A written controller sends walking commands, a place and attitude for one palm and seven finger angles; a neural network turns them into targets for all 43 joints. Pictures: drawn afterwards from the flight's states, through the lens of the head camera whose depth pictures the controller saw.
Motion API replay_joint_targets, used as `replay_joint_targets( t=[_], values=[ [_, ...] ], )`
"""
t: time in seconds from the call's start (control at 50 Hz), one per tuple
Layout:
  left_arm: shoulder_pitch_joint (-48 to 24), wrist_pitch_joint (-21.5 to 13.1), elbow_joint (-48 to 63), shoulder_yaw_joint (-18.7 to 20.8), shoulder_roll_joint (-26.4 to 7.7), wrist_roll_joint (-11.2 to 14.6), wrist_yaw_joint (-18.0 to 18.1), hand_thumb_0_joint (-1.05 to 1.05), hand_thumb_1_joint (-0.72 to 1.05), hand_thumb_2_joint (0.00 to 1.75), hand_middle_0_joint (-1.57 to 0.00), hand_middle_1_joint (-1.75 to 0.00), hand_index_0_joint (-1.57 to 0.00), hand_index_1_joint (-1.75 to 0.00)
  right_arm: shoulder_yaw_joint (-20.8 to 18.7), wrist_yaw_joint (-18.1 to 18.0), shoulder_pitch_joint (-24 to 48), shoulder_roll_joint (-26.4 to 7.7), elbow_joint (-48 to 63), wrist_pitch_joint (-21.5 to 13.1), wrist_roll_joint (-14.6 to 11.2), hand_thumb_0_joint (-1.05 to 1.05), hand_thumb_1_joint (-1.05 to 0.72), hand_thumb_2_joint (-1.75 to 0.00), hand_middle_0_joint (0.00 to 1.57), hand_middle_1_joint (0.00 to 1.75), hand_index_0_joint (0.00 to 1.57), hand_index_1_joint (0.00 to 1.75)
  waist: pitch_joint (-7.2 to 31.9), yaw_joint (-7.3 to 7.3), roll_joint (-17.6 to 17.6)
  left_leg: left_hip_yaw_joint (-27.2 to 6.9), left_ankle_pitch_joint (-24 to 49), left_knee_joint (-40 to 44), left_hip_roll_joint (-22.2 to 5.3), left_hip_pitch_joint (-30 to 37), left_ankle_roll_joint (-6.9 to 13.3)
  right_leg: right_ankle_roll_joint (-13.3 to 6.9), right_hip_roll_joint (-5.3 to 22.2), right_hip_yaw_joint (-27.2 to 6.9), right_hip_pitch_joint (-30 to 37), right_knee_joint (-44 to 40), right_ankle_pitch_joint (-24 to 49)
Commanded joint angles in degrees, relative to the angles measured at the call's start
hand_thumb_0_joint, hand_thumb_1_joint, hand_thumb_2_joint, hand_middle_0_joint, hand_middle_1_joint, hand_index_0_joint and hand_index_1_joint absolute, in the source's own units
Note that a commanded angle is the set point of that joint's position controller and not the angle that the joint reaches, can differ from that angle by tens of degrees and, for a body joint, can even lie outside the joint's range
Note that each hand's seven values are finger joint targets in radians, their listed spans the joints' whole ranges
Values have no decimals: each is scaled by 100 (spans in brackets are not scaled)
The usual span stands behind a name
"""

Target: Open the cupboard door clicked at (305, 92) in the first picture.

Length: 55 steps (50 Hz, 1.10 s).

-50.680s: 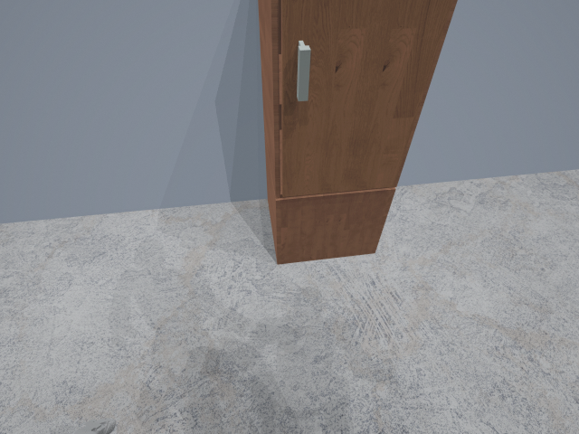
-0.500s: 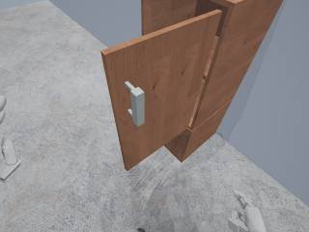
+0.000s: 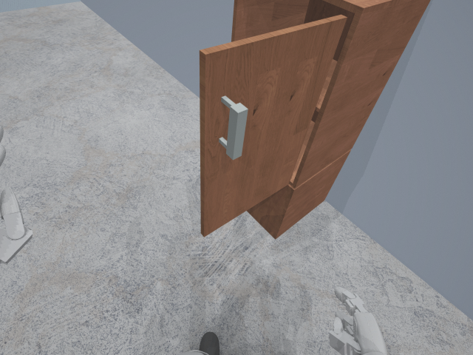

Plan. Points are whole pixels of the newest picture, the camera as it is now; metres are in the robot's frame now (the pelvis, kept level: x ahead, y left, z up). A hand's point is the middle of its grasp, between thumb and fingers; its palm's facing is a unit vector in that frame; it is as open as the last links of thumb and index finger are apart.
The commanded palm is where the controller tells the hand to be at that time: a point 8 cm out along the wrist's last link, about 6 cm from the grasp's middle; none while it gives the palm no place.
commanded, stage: stop stepping back and stand still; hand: left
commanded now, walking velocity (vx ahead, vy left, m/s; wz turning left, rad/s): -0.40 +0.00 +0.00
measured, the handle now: (230, 127) +0.52 +0.08 +0.10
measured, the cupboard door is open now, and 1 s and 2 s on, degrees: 88 88 88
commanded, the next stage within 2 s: let the arm hang, fingers relaxed in 1.88 s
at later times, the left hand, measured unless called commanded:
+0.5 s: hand out of the picture +0.06 +0.29 +0.19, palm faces +0.40 -0.79 -0.46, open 7.4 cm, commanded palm +0.02 +0.32 +0.19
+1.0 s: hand out of the picture +0.02 +0.30 +0.17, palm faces +0.48 -0.74 -0.48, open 7.4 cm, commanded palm -0.03 +0.34 +0.19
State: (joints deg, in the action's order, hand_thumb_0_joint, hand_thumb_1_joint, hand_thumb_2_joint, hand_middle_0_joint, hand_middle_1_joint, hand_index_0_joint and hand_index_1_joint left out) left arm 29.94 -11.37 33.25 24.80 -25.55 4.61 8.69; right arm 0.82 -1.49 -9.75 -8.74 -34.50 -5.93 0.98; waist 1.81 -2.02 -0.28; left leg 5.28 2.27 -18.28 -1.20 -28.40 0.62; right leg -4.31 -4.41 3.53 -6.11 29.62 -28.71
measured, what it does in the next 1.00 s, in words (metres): walks backwards: right foot, then left foot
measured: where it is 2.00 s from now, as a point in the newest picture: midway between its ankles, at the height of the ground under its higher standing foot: outside the picture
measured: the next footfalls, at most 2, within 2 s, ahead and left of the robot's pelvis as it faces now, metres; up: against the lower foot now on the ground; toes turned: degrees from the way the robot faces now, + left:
right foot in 0.02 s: -0.07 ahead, -0.12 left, +0.00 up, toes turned -3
left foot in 0.14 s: +0.10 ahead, +0.08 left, +0.00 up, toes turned -4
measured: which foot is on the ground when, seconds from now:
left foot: down 0.00-0.00, up 0.02-0.12, down 0.14-0.36, up 0.38-0.60, down 0.62-0.82, up 0.84-1.00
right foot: up 0.00-0.00, down 0.02-0.14, up 0.16-0.36, down 0.38-1.00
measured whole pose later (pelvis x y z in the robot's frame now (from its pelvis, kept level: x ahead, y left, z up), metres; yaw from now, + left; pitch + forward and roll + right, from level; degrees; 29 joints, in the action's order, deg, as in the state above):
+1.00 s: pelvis -0.16 +0.03 +0.01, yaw +1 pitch -2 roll +2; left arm 30.7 -12.3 22.6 22.8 -19.9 1.2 8.2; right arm -0.1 -4.4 -13.7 -12.0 -39.9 -6.1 0.5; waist -1.2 -1.6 0.6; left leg 2.9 -17.6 -51.9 -1.4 -24.9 0.4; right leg -4.6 -0.3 5.5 -14.2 28.6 -13.2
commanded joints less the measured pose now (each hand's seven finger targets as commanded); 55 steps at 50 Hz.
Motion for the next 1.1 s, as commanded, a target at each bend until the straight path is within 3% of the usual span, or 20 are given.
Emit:
replay_joint_targets(
  t=[0.0, 0.06, 0.08, 0.12, 0.16, 0.2, 0.24, 0.3, 0.34, 0.38, 0.56, 0.6, 0.62, 0.74, 0.76, 0.8, 0.82, 0.9, 1.02, 1.08],
  values=[
    [-765, -578, 1194, 886, -1420, 11, 110, 0, 90, 90, -20, -30, -20, -30, -209, -122, 492, -762, 517, -135, 101, 0, -90, -90, 20, 30, 20, 30, 352, 78, -529, -619, -2752, -3760, 115, 1523, -495, -972, 2637, -2023, -2249, -1984, 3093],
    [-706, -194, 678, 608, -1017, -79, -79, 0, 90, 90, -20, -30, -20, -30, -260, -313, 437, -871, 686, -135, -167, 0, -90, -90, 20, 30, 20, 30, 3, 318, -1066, -636, -1979, -2524, 25, 1056, -208, -202, 1591, -728, -1167, -551, 4249],
    [-728, -104, 682, 593, -976, -62, -94, 0, 90, 90, -20, -30, -20, -30, -228, -384, 361, -942, 652, -129, -166, 0, -90, -90, 20, 30, 20, 30, -44, 406, -251, -602, -1145, -1240, 81, 1537, -157, 107, 1259, -425, -1226, 38, 3734],
    [-702, -167, 1027, 680, -1044, 5, -84, 0, 90, 90, -20, -30, -20, -30, -263, -380, 353, -1081, 778, -357, -113, 0, -90, -90, 20, 30, 20, 30, 357, 194, 2151, -2363, 284, 333, -1097, 2119, 304, 474, 172, -260, -1458, 1309, 111],
    [-434, -246, 832, 843, -1132, 3, -46, 0, 90, 90, -20, -30, -20, -30, -276, -272, 285, -940, 700, -581, -91, 0, -90, -90, 20, 30, 20, 30, 542, 191, 1675, -3202, -3856, 1541, -1357, 1400, 149, 421, -12, -668, -1023, 1935, -455],
    [26, -259, 1342, 951, -1206, -30, -3, 0, 90, 90, -20, -30, -20, -30, -292, -201, 381, -941, 787, -554, -20, 0, -90, -90, 20, 30, 20, 30, 612, 103, 1619, -2733, -4513, 1971, -1086, 965, -512, 312, -214, -397, -492, 1811, -32],
    [718, -153, 1321, 679, -824, -114, 29, 0, 90, 90, -20, -30, -20, -30, -310, -144, 375, -948, 831, -453, -6, 0, -90, -90, 20, 30, 20, 30, 516, 68, 1606, -1701, -4114, 1905, -792, 399, -520, 257, -360, 37, 276, 1338, 18],
    [867, -18, 1256, 799, -1052, -181, 61, 0, 90, 90, -20, -30, -20, -30, -361, -174, 378, -962, 860, -287, 13, 0, -90, -90, 20, 30, 20, 30, 360, 37, 1020, -709, -3591, 759, -282, -136, -447, 69, -118, 191, 1076, -510, -13],
    [517, 38, 1361, 778, -1161, -186, -5, 0, 90, 90, -20, -30, -20, -30, -427, -221, 198, -962, 695, -110, -29, 0, -90, -90, 20, 30, 20, 30, 260, 155, -880, -267, -2320, -3483, 348, 517, -242, -624, 1861, -1894, -1157, -1927, -248],
    [-514, -47, 883, 975, -1268, -136, 23, 0, 90, 90, -20, -30, -20, -30, -391, -295, 265, -970, 571, -135, 7, 0, -90, -90, 20, 30, 20, 30, -68, 384, -884, -731, -2269, -5533, 75, -467, -258, -911, 2531, -2739, -2299, -2383, -2164],
    [-781, -302, 448, 301, -687, -326, 216, 0, 90, 90, -20, -30, -20, -30, -286, -556, 51, -982, 526, -523, 9, 0, -90, -90, 20, 30, 20, 30, -51, 304, -149, 129, -2659, -589, 11, 1696, 209, -211, 1317, -958, -1235, -822, -916],
    [-764, -376, 836, 463, -833, -298, 216, 0, 90, 90, -20, -30, -20, -30, -367, -511, -12, -1179, 685, -533, -42, 0, -90, -90, 20, 30, 20, 30, -233, 324, 1582, -2328, -2945, 392, -1436, 2403, 789, 311, 430, -50, -2451, 1392, 12],
    [-770, -440, 886, 665, -1003, -331, 206, 0, 90, 90, -20, -30, -20, -30, -363, -442, 9, -1066, 622, -510, -23, 0, -90, -90, 20, 30, 20, 30, -199, 339, 1598, -2946, -3247, 736, -1945, 1938, 1128, 439, 346, 22, -2479, 2282, -115],
    [40, -335, 420, 720, -832, -338, 133, 0, 90, 90, -20, -30, -20, -30, -381, -303, 230, -999, 596, -397, -50, 0, -90, -90, 20, 30, 20, 30, -313, 185, 1221, -1040, -4185, 24, -1086, -469, 518, 358, 285, 373, 229, 561, 347],
    [63, -302, 392, 665, -819, -349, 128, 0, 90, 90, -20, -30, -20, -30, -408, -306, 262, -981, 631, -353, -65, 0, -90, -90, 20, 30, 20, 30, -190, 119, 572, -686, -3877, -1006, -732, -692, 336, 237, 395, -35, 624, -131, 164],
    [19, -201, 109, 716, -934, -289, 111, 0, 90, 90, -20, -30, -20, -30, -446, -285, 337, -974, 735, -314, -100, 0, -90, -90, 20, 30, 20, 30, -337, 106, -1216, -395, -3224, -4350, 158, -1250, 33, -704, 2471, -3781, -196, -1953, -281],
    [-501, -313, 252, 613, -837, -271, 102, 0, 90, 90, -20, -30, -20, -30, -436, -235, 198, -983, 548, -339, -79, 0, -90, -90, 20, 30, 20, 30, -140, 262, -851, -739, -2812, -4923, 19, -951, -17, -568, 2509, -3755, -538, -2059, -688],
    [-735, -507, 192, 569, -883, -306, 53, 0, 90, 90, -20, -30, -20, -30, -343, -312, 255, -940, 416, -348, -83, 0, -90, -90, 20, 30, 20, 30, -224, 304, -417, -546, -1904, -4041, -222, -54, -114, -332, 2014, -1810, -1110, -1766, 735],
    [-377, -506, 427, 514, -763, -326, 225, 0, 90, 90, -20, -30, -20, -30, -300, -383, 249, -883, 580, -475, -25, 0, -90, -90, 20, 30, 20, 30, 105, 111, -338, -71, -1654, -912, 49, 1529, 90, -135, 1715, -1178, -616, -1457, 846],
    [-318, -536, 718, 574, -780, -286, 228, 0, 90, 90, -20, -30, -20, -30, -423, -332, 240, -1130, 720, -429, -76, 0, -90, -90, 20, 30, 20, 30, 226, 84, 537, -1073, -956, -245, -732, 2071, 357, 344, 1014, -803, -643, -608, 1480]
  ],
)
